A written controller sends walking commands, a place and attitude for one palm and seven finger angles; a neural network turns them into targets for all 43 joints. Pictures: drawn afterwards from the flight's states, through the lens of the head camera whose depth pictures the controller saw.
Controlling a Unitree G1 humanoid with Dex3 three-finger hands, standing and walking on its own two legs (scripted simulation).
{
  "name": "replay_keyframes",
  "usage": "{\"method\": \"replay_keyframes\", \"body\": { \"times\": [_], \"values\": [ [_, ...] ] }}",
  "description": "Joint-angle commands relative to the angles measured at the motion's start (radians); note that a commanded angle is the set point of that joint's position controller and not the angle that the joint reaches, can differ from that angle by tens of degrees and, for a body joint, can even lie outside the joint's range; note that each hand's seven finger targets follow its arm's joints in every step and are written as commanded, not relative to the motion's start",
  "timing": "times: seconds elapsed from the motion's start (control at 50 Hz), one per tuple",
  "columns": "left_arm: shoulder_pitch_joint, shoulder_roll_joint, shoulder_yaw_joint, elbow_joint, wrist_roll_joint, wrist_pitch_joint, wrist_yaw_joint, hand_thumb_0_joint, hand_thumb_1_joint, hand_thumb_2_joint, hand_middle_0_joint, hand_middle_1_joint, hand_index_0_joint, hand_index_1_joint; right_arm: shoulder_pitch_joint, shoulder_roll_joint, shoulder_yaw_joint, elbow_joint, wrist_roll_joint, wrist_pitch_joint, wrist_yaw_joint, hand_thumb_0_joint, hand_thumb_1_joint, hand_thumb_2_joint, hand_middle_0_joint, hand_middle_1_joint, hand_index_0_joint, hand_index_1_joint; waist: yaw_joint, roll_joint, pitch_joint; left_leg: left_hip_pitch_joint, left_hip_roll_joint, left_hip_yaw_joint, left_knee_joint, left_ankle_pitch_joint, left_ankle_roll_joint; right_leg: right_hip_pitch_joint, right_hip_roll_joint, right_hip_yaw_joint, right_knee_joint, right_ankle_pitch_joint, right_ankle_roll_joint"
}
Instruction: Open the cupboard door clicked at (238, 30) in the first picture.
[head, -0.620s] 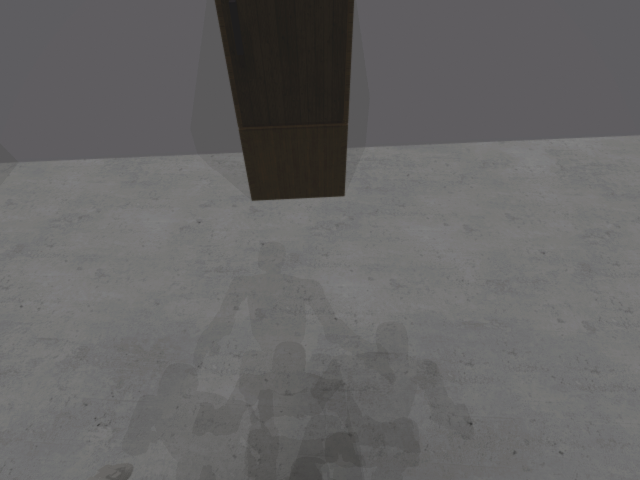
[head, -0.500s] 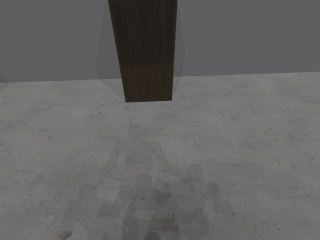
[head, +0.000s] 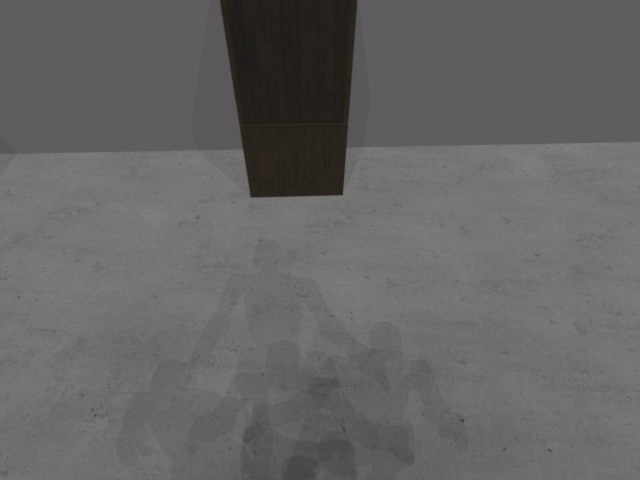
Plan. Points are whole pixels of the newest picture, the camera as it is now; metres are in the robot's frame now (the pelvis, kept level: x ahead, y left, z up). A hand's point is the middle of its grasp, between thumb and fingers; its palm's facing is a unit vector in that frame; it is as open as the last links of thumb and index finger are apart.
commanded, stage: stand and wait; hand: left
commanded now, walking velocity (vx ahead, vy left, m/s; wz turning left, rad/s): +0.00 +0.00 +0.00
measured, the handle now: (240, 24) +1.41 +0.35 +0.02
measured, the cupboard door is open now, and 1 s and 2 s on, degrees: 0 0 0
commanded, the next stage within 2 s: look at it before walking up in 0.20 s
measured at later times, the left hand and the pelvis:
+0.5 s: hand out of the picture +0.07 +0.26 -0.15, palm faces -0.03 -0.94 -0.33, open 7.4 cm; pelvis -0.01 +0.01 +0.00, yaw +0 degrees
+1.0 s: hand out of the picture +0.05 +0.26 -0.16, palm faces -0.02 -0.94 -0.34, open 7.4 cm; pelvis +0.00 +0.01 +0.00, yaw +0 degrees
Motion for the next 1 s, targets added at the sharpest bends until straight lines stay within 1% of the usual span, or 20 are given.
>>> {"method": "replay_keyframes", "body": {
  "times": [0.0, 0.18, 0.3, 0.32, 0.4, 0.44, 0.48, 0.5, 0.52, 0.56, 0.62, 0.66, 0.74, 0.78, 0.8, 0.9, 0.92, 0.94, 0.96, 0.98],
  "values": [
    [-0.064, 0.206, 0.045, -0.069, -0.001, -0.024, 0.009, 0.000, 0.900, 0.900, -0.200, -0.300, -0.200, -0.300, -0.062, -0.195, -0.042, -0.066, 0.001, -0.031, -0.010, 0.000, -0.900, -0.900, 0.200, 0.300, 0.200, 0.300, -0.002, -0.008, -0.046, -0.002, 0.084, -0.065, -0.059, 0.130, 0.057, -0.011, -0.136, 0.124, -0.105, 0.113, -0.017],
    [-0.058, 0.204, 0.043, -0.059, 0.000, -0.026, 0.009, 0.000, 0.900, 0.900, -0.200, -0.300, -0.200, -0.300, -0.058, -0.196, -0.041, -0.051, 0.001, -0.033, -0.007, 0.000, -0.900, -0.900, 0.200, 0.300, 0.200, 0.300, -0.001, -0.001, -0.046, 0.003, 0.088, -0.073, -0.070, 0.141, 0.059, -0.009, -0.139, 0.121, -0.114, 0.115, -0.014],
    [-0.062, 0.201, 0.042, -0.061, 0.002, -0.024, 0.009, 0.000, 0.900, 0.900, -0.200, -0.300, -0.200, -0.300, -0.058, -0.197, -0.041, -0.047, 0.001, -0.032, -0.006, 0.000, -0.900, -0.900, 0.200, 0.300, 0.200, 0.300, -0.002, -0.007, -0.025, -0.008, 0.088, -0.078, -0.084, 0.113, 0.059, -0.026, -0.134, 0.124, -0.124, 0.073, -0.010],
    [-0.062, 0.200, 0.041, -0.062, 0.002, -0.023, 0.008, 0.000, 0.900, 0.900, -0.200, -0.300, -0.200, -0.300, -0.058, -0.200, -0.041, -0.046, 0.002, -0.033, -0.006, 0.000, -0.900, -0.900, 0.200, 0.300, 0.200, 0.300, -0.003, 0.000, -0.027, -0.008, 0.088, -0.080, -0.088, 0.109, 0.060, -0.024, -0.134, 0.122, -0.123, 0.067, -0.010],
    [-0.060, 0.200, 0.041, -0.061, 0.002, -0.025, 0.009, 0.000, 0.900, 0.900, -0.200, -0.300, -0.200, -0.300, -0.059, -0.197, -0.041, -0.046, 0.003, -0.034, -0.005, 0.000, -0.900, -0.900, 0.200, 0.300, 0.200, 0.300, -0.002, -0.007, -0.039, 0.002, 0.089, -0.081, -0.085, 0.133, 0.061, -0.015, -0.136, 0.121, -0.121, 0.098, -0.009],
    [-0.058, 0.200, 0.041, -0.061, 0.002, -0.026, 0.009, 0.000, 0.900, 0.900, -0.200, -0.300, -0.200, -0.300, -0.059, -0.199, -0.041, -0.046, 0.003, -0.035, -0.006, 0.000, -0.900, -0.900, 0.200, 0.300, 0.200, 0.300, -0.002, -0.002, -0.050, 0.010, 0.090, -0.081, -0.084, 0.146, 0.059, -0.008, -0.136, 0.117, -0.118, 0.115, -0.009],
    [-0.056, 0.199, 0.041, -0.060, 0.002, -0.025, 0.009, 0.000, 0.900, 0.900, -0.200, -0.300, -0.200, -0.300, -0.059, -0.199, -0.041, -0.045, 0.003, -0.035, -0.005, 0.000, -0.900, -0.900, 0.200, 0.300, 0.200, 0.300, -0.002, 0.010, -0.043, 0.005, 0.092, -0.080, -0.089, 0.137, 0.061, -0.009, -0.137, 0.116, -0.120, 0.106, -0.008],
    [-0.057, 0.199, 0.041, -0.060, 0.002, -0.025, 0.009, 0.000, 0.900, 0.900, -0.200, -0.300, -0.200, -0.300, -0.060, -0.198, -0.041, -0.044, 0.003, -0.035, -0.005, 0.000, -0.900, -0.900, 0.200, 0.300, 0.200, 0.300, -0.002, 0.006, -0.048, 0.006, 0.091, -0.083, -0.090, 0.144, 0.061, -0.005, -0.135, 0.117, -0.118, 0.114, -0.008],
    [-0.054, 0.198, 0.041, -0.059, 0.002, -0.025, 0.009, 0.000, 0.900, 0.900, -0.200, -0.300, -0.200, -0.300, -0.066, -0.198, -0.041, -0.044, 0.003, -0.035, -0.005, 0.000, -0.900, -0.900, 0.200, 0.300, 0.200, 0.300, 0.000, 0.007, -0.035, 0.007, 0.091, -0.081, -0.090, 0.140, 0.061, -0.013, -0.136, 0.118, -0.122, 0.112, -0.007],
    [-0.056, 0.200, 0.042, -0.060, 0.003, -0.024, 0.009, 0.000, 0.900, 0.900, -0.200, -0.300, -0.200, -0.300, -0.060, -0.201, -0.041, -0.045, 0.004, -0.034, -0.005, 0.000, -0.900, -0.900, 0.200, 0.300, 0.200, 0.300, -0.002, 0.006, -0.042, 0.005, 0.092, -0.085, -0.092, 0.138, 0.061, -0.006, -0.134, 0.115, -0.121, 0.108, -0.007],
    [-0.055, 0.198, 0.039, -0.056, 0.003, -0.023, 0.008, 0.000, 0.900, 0.900, -0.200, -0.300, -0.200, -0.300, -0.064, -0.201, -0.040, -0.042, 0.003, -0.033, -0.005, 0.000, -0.900, -0.900, 0.200, 0.300, 0.200, 0.300, -0.002, 0.007, -0.028, 0.003, 0.089, -0.088, -0.101, 0.116, 0.062, -0.019, -0.133, 0.119, -0.128, 0.081, -0.005],
    [-0.052, 0.200, 0.039, -0.055, 0.004, -0.023, 0.008, 0.000, 0.900, 0.900, -0.200, -0.300, -0.200, -0.300, -0.062, -0.200, -0.041, -0.043, 0.005, -0.032, -0.004, 0.000, -0.900, -0.900, 0.200, 0.300, 0.200, 0.300, -0.001, 0.009, -0.033, 0.004, 0.089, -0.087, -0.100, 0.112, 0.061, -0.017, -0.132, 0.120, -0.129, 0.078, -0.005],
    [-0.051, 0.199, 0.039, -0.053, 0.003, -0.025, 0.008, 0.000, 0.900, 0.900, -0.200, -0.300, -0.200, -0.300, -0.057, -0.203, -0.040, -0.039, 0.005, -0.036, -0.005, 0.000, -0.900, -0.900, 0.200, 0.300, 0.200, 0.300, -0.003, 0.004, -0.054, 0.016, 0.093, -0.087, -0.099, 0.147, 0.062, 0.000, -0.134, 0.115, -0.122, 0.117, -0.005],
    [-0.050, 0.200, 0.038, -0.051, 0.003, -0.025, 0.009, 0.000, 0.900, 0.900, -0.200, -0.300, -0.200, -0.300, -0.062, -0.201, -0.040, -0.040, 0.006, -0.035, -0.005, 0.000, -0.900, -0.900, 0.200, 0.300, 0.200, 0.300, -0.001, -0.004, -0.050, 0.018, 0.093, -0.086, -0.098, 0.151, 0.062, -0.002, -0.136, 0.113, -0.121, 0.122, -0.005],
    [-0.052, 0.198, 0.039, -0.052, 0.003, -0.024, 0.009, 0.000, 0.900, 0.900, -0.200, -0.300, -0.200, -0.300, -0.062, -0.204, -0.039, -0.040, 0.005, -0.034, -0.005, 0.000, -0.900, -0.900, 0.200, 0.300, 0.200, 0.300, -0.001, 0.001, -0.037, 0.010, 0.092, -0.085, -0.102, 0.141, 0.061, -0.006, -0.134, 0.113, -0.123, 0.115, -0.004],
    [-0.048, 0.200, 0.038, -0.049, 0.003, -0.024, 0.009, 0.000, 0.900, 0.900, -0.200, -0.300, -0.200, -0.300, -0.065, -0.202, -0.039, -0.038, 0.006, -0.033, -0.004, 0.000, -0.900, -0.900, 0.200, 0.300, 0.200, 0.300, 0.000, 0.007, -0.040, 0.013, 0.090, -0.088, -0.103, 0.135, 0.062, -0.004, -0.137, 0.115, -0.129, 0.105, -0.004],
    [-0.008, 0.119, 0.022, -0.028, 0.001, -0.016, 0.012, 0.000, 0.900, 0.900, -0.200, -0.300, -0.200, -0.300, -0.034, -0.119, -0.019, -0.020, 0.001, -0.024, -0.001, 0.000, -0.900, -0.900, 0.200, 0.300, 0.200, 0.300, 0.000, -0.006, -0.056, 0.015, 0.086, -0.073, -0.093, 0.094, 0.052, 0.003, -0.137, 0.108, -0.134, 0.047, 0.008],
    [0.029, 0.074, 0.010, -0.015, 0.004, -0.005, 0.014, 0.000, 0.900, 0.900, -0.200, -0.300, -0.200, -0.300, 0.008, -0.067, -0.007, -0.006, -0.003, -0.013, 0.002, 0.000, -0.900, -0.900, 0.200, 0.300, 0.200, 0.300, -0.001, -0.019, -0.055, 0.004, 0.073, -0.058, -0.077, 0.007, 0.043, -0.004, -0.131, 0.109, -0.127, -0.070, 0.014],
    [0.057, 0.072, 0.012, -0.010, 0.009, 0.001, 0.011, 0.000, 0.900, 0.900, -0.200, -0.300, -0.200, -0.300, 0.032, -0.060, -0.008, -0.004, -0.007, -0.006, 0.004, 0.000, -0.900, -0.900, 0.200, 0.300, 0.200, 0.300, 0.003, -0.032, -0.028, -0.029, 0.058, -0.051, -0.060, -0.110, 0.045, -0.026, -0.128, 0.124, -0.133, -0.194, 0.010],
    [0.074, 0.079, 0.017, -0.011, 0.011, 0.005, 0.007, 0.000, 0.900, 0.900, -0.200, -0.300, -0.200, -0.300, 0.040, -0.060, -0.010, -0.006, -0.011, -0.002, 0.006, 0.000, -0.900, -0.900, 0.200, 0.300, 0.200, 0.300, 0.005, -0.043, 0.009, -0.076, 0.046, -0.044, -0.050, -0.207, 0.048, -0.049, -0.132, 0.142, -0.145, -0.287, -0.001]
  ]
}}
